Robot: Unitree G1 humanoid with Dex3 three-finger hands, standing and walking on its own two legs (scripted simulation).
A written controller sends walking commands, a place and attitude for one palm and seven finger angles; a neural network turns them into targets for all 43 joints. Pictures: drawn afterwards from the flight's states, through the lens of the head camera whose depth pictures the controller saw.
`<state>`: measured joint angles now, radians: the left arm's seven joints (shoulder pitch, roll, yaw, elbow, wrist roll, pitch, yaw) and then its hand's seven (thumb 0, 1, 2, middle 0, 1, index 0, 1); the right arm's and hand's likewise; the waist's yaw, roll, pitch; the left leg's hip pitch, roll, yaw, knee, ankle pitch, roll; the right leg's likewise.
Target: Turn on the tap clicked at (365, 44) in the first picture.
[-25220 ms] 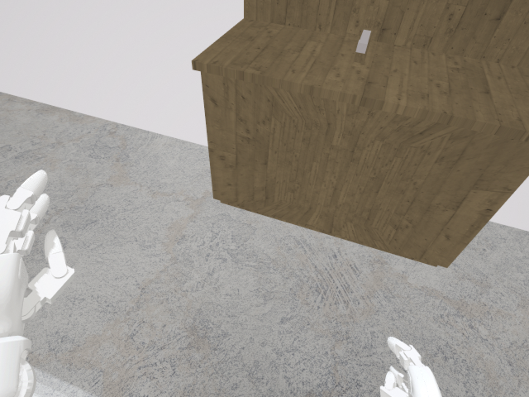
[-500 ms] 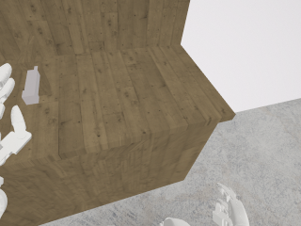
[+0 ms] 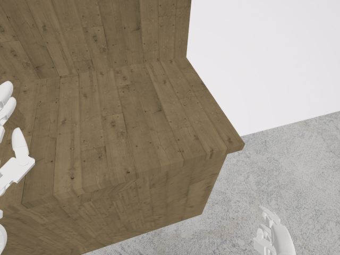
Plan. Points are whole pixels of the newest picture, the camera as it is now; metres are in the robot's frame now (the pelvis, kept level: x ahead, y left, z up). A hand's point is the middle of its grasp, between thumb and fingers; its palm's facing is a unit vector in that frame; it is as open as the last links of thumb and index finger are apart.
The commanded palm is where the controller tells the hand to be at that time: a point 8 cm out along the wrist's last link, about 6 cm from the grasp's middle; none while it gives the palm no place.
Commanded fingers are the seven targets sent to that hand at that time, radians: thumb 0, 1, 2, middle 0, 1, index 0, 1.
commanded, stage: come to a stop and stand still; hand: left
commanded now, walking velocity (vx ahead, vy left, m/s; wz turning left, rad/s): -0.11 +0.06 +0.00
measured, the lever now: out of the picture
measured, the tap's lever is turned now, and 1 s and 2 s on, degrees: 0 0 0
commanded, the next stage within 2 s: look again from close up in 0.62 s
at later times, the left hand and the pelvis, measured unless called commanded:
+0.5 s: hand out of the picture +0.20 +0.29 +0.18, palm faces +0.45 -0.83 -0.33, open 7.4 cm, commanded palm +0.14 +0.31 +0.18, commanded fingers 0.00 0.90 0.90 -0.20 -0.30 -0.20 -0.30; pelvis -0.02 +0.03 +0.01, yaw +0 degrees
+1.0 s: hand (26, 161) +0.23 +0.27 +0.16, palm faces +0.26 -0.88 -0.40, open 7.4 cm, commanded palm +0.18 +0.33 +0.18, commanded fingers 0.00 0.90 0.90 -0.20 -0.30 -0.20 -0.30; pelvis +0.01 +0.06 +0.01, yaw -2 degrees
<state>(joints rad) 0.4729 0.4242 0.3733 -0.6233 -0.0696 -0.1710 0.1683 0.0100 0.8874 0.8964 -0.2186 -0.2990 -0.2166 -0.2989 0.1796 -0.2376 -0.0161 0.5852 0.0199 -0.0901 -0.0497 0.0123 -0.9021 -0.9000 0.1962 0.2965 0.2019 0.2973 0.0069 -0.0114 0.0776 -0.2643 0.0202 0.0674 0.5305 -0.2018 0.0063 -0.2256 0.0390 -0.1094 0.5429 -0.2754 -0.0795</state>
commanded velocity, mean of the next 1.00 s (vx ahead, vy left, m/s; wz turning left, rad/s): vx -0.01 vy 0.00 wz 0.00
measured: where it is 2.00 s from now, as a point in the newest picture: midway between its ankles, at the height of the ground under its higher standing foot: outside the picture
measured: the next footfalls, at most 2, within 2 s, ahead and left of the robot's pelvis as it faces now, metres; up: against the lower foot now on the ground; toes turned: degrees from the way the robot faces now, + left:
left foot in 1.94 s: -0.11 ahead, +0.25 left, +0.00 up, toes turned -3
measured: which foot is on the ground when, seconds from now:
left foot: down 0.00-1.00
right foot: down 0.00-1.00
